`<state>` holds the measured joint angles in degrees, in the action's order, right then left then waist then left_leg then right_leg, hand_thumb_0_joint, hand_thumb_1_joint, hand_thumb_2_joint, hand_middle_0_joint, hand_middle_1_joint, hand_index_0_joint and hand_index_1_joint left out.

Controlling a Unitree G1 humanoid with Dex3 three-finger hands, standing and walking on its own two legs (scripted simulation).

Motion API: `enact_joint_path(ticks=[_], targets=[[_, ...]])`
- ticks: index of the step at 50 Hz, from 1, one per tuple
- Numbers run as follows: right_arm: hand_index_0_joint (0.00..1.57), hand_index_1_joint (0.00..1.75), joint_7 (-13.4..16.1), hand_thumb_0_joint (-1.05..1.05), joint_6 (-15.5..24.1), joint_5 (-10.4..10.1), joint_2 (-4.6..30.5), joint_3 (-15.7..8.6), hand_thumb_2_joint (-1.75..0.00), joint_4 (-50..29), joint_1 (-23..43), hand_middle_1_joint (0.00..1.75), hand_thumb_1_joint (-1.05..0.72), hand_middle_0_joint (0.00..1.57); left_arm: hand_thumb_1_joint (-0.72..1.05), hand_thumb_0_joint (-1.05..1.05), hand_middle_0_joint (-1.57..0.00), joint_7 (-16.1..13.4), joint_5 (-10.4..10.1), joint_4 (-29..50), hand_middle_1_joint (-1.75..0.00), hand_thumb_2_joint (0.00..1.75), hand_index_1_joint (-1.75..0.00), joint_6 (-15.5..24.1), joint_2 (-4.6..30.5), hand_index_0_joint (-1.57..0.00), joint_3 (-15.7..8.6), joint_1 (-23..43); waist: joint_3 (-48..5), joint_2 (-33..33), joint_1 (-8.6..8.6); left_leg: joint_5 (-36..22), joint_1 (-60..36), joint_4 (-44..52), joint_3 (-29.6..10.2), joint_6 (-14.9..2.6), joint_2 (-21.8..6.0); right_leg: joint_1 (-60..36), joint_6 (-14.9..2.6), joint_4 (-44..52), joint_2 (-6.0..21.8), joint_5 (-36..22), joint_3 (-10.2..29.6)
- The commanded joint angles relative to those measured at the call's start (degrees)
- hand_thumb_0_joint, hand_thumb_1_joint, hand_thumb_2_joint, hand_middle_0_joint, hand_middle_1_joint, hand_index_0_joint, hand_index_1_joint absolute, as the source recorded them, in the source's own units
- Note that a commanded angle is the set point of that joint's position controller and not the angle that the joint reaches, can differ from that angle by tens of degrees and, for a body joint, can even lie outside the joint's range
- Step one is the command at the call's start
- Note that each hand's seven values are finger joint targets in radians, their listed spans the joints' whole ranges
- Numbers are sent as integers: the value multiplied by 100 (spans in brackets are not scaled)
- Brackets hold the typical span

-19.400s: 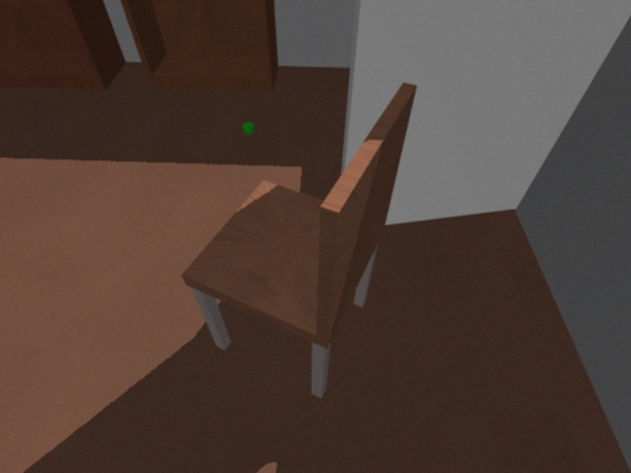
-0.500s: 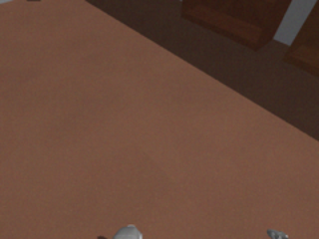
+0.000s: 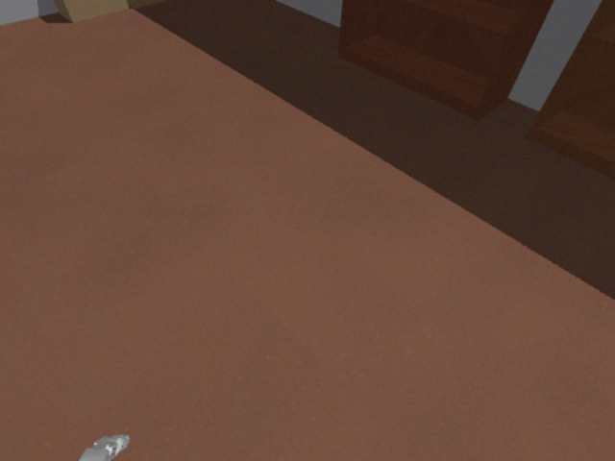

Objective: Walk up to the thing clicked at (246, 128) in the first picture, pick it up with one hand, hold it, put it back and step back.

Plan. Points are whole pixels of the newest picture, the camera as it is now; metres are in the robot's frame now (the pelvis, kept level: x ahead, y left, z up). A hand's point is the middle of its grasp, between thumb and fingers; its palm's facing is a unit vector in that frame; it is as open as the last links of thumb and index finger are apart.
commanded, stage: walk up
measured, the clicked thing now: out of the picture +1.02 -1.43 -0.76
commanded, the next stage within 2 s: stand in 0.04 s
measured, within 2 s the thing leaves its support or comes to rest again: neither
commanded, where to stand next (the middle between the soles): +0.07 +0.01 m, yaw +2 degrees
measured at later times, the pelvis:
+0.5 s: pelvis +0.00 +0.01 +0.00, yaw -1 degrees
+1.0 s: pelvis +0.01 +0.01 +0.00, yaw -1 degrees
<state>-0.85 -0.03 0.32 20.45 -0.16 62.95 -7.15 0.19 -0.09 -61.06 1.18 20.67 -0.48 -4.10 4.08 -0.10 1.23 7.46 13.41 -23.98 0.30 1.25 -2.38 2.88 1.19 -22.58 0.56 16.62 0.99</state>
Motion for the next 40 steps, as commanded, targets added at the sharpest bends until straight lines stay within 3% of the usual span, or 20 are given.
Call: enact_joint_path(ticks=[1,5,11,15,20,29,37,40], targets=[[20,30,64,0,174,-2,1166,-261,-90,-313,406,30,-90,20,90,0,-20,-92,4,175,-30,90,-30,61,1230,-20,-246,86,-646,295,-141,-960,-687,357,-547,-326,-523,341,-264,496,555,-997,286],[20,30,78,0,204,1,1142,-240,-90,-222,376,30,-90,20,90,0,-20,-56,59,60,-30,90,-30,63,1208,-20,-235,97,-552,161,-53,-575,-707,497,-592,-243,-567,435,-207,672,650,-829,441],[20,30,89,0,218,1,1234,-280,-90,-174,536,30,-90,20,90,0,-20,-41,66,-56,-30,90,-30,64,1140,-20,-224,-36,-512,221,-81,-378,-802,598,-608,-248,-590,543,-186,776,628,-760,417],[20,30,83,0,212,6,1254,-291,-90,-128,516,30,-90,20,90,0,-20,-27,72,-92,-30,90,-30,54,1140,-20,-221,-112,-401,217,-65,260,-738,766,-645,-235,-587,700,-193,822,604,-456,403],[20,30,88,0,197,9,1243,-303,-90,-86,485,30,-90,20,90,0,-20,-25,76,-130,-30,90,-30,30,1140,-20,-240,-198,-395,180,-63,596,-673,962,-720,-235,-602,669,-220,722,557,-357,358],[20,30,73,0,194,-10,1147,-289,-90,-57,543,30,-90,20,90,0,-20,-79,63,-67,-30,90,-30,86,1175,-20,-214,-265,-672,-112,-55,-913,-1072,422,-490,-281,-546,620,-173,805,695,-1143,400],[20,30,80,0,164,-12,1142,-263,-90,-43,541,30,-90,20,90,0,-20,-97,65,-57,-30,90,-30,57,1195,-20,-224,-304,-500,-47,-69,-806,-924,452,-464,-255,-539,557,-176,830,695,-1027,373],[20,30,91,0,161,-13,1137,-262,-90,-47,544,30,-90,20,90,0,-20,-106,66,-19,-30,90,-30,59,1206,-20,-236,-280,-558,-17,-78,-1075,-907,418,-479,-257,-552,420,-170,804,710,-1218,364]])
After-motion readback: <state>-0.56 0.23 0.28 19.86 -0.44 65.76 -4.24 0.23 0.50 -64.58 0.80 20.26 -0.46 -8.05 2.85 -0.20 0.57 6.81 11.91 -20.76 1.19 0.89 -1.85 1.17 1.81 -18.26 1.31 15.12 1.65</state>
